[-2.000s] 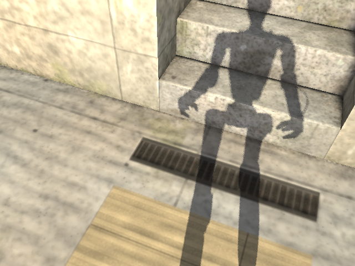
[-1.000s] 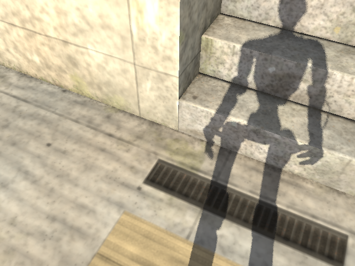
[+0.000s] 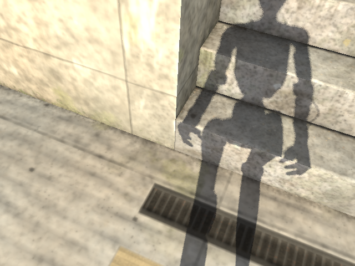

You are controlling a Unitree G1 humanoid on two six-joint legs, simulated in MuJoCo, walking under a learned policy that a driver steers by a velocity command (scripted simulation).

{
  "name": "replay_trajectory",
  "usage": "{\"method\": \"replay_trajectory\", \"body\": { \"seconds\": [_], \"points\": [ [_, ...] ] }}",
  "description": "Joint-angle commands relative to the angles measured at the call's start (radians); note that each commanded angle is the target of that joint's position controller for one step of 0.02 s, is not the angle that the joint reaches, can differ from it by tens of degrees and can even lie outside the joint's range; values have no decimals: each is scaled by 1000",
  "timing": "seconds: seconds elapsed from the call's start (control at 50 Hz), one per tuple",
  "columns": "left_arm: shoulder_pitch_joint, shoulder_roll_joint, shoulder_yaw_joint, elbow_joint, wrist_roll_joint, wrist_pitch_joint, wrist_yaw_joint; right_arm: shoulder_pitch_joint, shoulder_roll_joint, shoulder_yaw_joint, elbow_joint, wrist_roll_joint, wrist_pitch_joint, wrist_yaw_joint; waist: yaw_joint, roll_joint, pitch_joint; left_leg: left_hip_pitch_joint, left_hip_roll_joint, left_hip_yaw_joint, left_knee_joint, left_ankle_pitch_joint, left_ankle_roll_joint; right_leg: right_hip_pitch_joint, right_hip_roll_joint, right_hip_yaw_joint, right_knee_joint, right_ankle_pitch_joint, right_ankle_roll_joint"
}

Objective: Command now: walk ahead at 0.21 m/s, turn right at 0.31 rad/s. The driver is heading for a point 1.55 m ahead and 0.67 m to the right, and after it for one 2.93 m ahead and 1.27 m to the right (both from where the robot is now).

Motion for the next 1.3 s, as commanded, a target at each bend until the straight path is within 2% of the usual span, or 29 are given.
{"method": "replay_trajectory", "body": {
  "seconds": [0.02, 0.08, 0.12, 0.16, 0.18, 0.2, 0.22, 0.24, 0.26, 0.28, 0.32, 0.38, 0.46, 0.52, 0.64, 0.72, 0.74, 0.76, 0.78, 0.8, 0.82, 0.86, 0.98, 1.16, 1.2, 1.22, 1.24, 1.26, 1.3],
  "points": [
    [-8, -8, -9, -55, -4, 9, -4, -18, -106, -5, -44, 8, -8, -20, 30, 133, 48, -79, 212, 7, -40, 838, 43, 36, 23, -62, -197, 117, 4],
    [-42, -1, -16, -81, 0, 10, -5, 17, -127, -9, -33, 12, 1, -38, 14, 154, 3, -54, 223, 36, 49, 898, 38, 149, 58, -113, -342, 180, -11],
    [29, 33, -6, -70, 6, 7, -2, 0, -152, -20, -41, 15, 5, -50, 45, 152, -39, -31, 251, 33, 174, 1009, 35, 228, 81, -118, -363, 136, -45],
    [156, 65, 13, -37, 16, -7, 4, -39, -166, -30, -59, 18, 16, -52, 104, 118, -98, -42, 249, 40, 424, 923, 27, 357, 100, -106, -470, 161, -90],
    [212, 109, 30, -33, 21, -18, 9, -51, -181, -37, -73, 21, 19, -44, 147, 53, -129, -115, 191, 65, 673, 657, -7, 453, 44, -23, -579, 347, -132],
    [173, 213, 52, -53, 13, -20, 16, 14, -96, -26, -110, 2, 25, -34, 57, -160, -181, -345, 39, 83, 997, -271, -44, 616, -227, 292, -495, 994, -225],
    [182, 253, 68, -69, -22, 1, 13, 91, -99, -28, -125, 13, 45, -26, 45, -170, -337, -465, -36, -99, 1179, -378, -58, 701, -357, 585, -589, 943, -408],
    [99, 218, 65, -101, -36, 19, 16, 50, -127, -31, -126, -2, 56, -24, 32, -42, -256, -519, 29, -140, 1180, -312, -61, 598, -345, 554, -660, 632, -408],
    [36, 157, 49, -119, -32, 32, 22, -41, -138, -35, -149, -7, 57, -21, 32, 29, -118, -548, 56, -141, 1115, -245, -67, 459, -292, 492, -716, 432, -361],
    [11, 124, 40, -122, -21, 39, 27, -84, -143, -41, -162, -11, 60, -23, 9, 74, -59, -536, 80, -148, 1030, -204, -73, 376, -239, 441, -746, 354, -308],
    [5, 113, 37, -124, -13, 41, 33, -71, -126, -40, -166, -21, 89, -24, -12, 42, -63, -447, 86, -145, 910, -159, -85, 291, -161, 341, -756, 347, -247],
    [13, 151, 49, -133, -5, 34, 25, -74, -106, -37, -183, -11, 115, -28, -16, 14, -108, -427, 68, -139, 804, -135, -100, 293, -117, 315, -742, 345, -210],
    [22, 181, 60, -151, -7, 53, 24, -173, -139, -44, -235, -7, 133, -30, 20, -51, -108, -475, 62, -155, 686, -109, -120, 318, -95, 387, -787, -10, -170],
    [31, 194, 68, -161, -6, 64, 24, -220, -151, -46, -265, -2, 132, -29, 37, -65, -91, -490, 52, -167, 622, -109, -125, 335, -98, 451, -804, -121, -161],
    [17, 203, 76, -180, 1, 72, 16, -214, -158, -38, -296, 15, 111, -35, 36, -87, -101, -381, 2, -174, 457, -159, -91, 349, -90, 526, -776, -39, -150],
    [-48, 195, 76, -205, -15, 84, 7, -57, -172, -39, -276, 24, 94, -49, -47, -93, -97, -93, -28, -153, 64, -51, -41, 226, -18, 524, -745, -73, -57],
    [-31, 151, 64, -219, -26, 82, 9, -50, -242, -56, -281, 13, 90, -58, -30, 12, -87, -8, 109, -284, -77, -102, -10, 127, 64, 446, -638, -223, 9],
    [-2, 97, 53, -241, -41, 77, 14, -110, -347, -76, -324, -1, 93, -60, -2, 244, -99, 21, 404, -607, -157, -199, 89, -18, 225, 210, -345, -297, 58],
    [-23, 192, 74, -226, 11, 70, 20, -200, -331, -71, -341, -13, 94, -59, 13, 164, -18, -137, 457, -600, -143, -61, 153, -70, 171, 146, -149, -304, 69],
    [-35, 203, 76, -223, 31, 66, 14, -225, -256, -50, -354, -13, 79, -56, 32, 100, -24, -183, 413, -523, -104, 80, 152, -7, 139, 161, -44, -256, 69],
    [3, 185, 74, -205, 33, 69, 4, -259, -219, -40, -357, -6, 69, -51, 64, 89, -23, -181, 338, -403, -70, 190, 116, 4, 135, 153, 35, -194, 70],
    [57, 178, 71, -181, 29, 86, -12, -258, -216, -36, -373, 0, 61, -47, 65, 156, -57, -114, 266, -264, -22, 375, 88, -17, 132, 112, 160, -157, 88],
    [-48, 149, 43, -227, 2, 112, -26, -59, -245, -52, -322, 1, 80, -35, -38, 189, -59, 86, 289, -218, 54, 645, 125, -72, 106, 96, 28, -180, 132],
    [-54, 114, 3, -239, -14, 102, 3, -100, -276, -62, -290, 3, 89, -2, -15, 221, -78, -44, 289, -186, 138, 596, 115, 311, 87, -25, -516, -109, 62],
    [-9, 148, 0, -223, 9, 74, 17, -82, -236, -48, -281, 10, 93, -4, 12, 112, -118, -185, 252, -156, 208, 414, 18, 567, -10, 90, -770, 158, 35],
    [38, 215, 3, -230, 19, 58, 21, -56, -160, -27, -317, -3, 95, 6, 1, -89, -189, -333, 181, -81, 378, -17, -38, 725, -279, 374, -765, 426, -7],
    [1, 229, 3, -211, -12, 52, 32, -82, -140, -20, -308, 13, 116, -4, 9, -202, -136, -304, 90, -86, 393, -326, -51, 532, -343, 386, -723, 586, -155],
    [-33, 172, -11, -218, -12, 45, 29, -91, -195, -31, -294, 11, 130, -8, 3, -109, -88, -315, 101, -124, 451, -322, -57, 517, -295, 348, -737, 496, -175],
    [-104, 127, -33, -216, -2, 43, 32, -88, -196, -35, -264, 12, 135, -2, -28, -96, -38, -308, 96, -134, 451, -232, -68, 462, -203, 255, -761, 393, -120]
  ]
}}
Velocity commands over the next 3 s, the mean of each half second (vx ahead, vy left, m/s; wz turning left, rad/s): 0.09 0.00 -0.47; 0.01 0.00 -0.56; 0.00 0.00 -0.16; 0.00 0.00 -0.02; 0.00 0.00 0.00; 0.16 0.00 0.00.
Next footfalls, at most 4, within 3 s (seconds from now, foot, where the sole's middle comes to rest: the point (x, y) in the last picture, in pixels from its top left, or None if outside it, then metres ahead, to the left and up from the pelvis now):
0.18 right None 0.23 -0.07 -0.78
0.74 left None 0.21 0.12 -0.78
1.20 right None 0.11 -0.07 -0.78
1.52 left None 0.23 0.12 -0.78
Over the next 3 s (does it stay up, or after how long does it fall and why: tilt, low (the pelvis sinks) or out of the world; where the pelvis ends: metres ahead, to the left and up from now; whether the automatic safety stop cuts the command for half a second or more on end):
stays up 0.18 -0.02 -0.01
